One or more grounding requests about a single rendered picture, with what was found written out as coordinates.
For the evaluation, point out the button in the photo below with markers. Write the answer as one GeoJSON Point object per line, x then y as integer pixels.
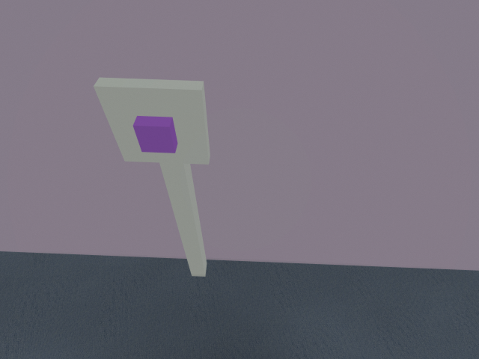
{"type": "Point", "coordinates": [156, 134]}

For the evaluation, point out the panel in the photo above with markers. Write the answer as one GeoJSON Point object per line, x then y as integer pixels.
{"type": "Point", "coordinates": [125, 99]}

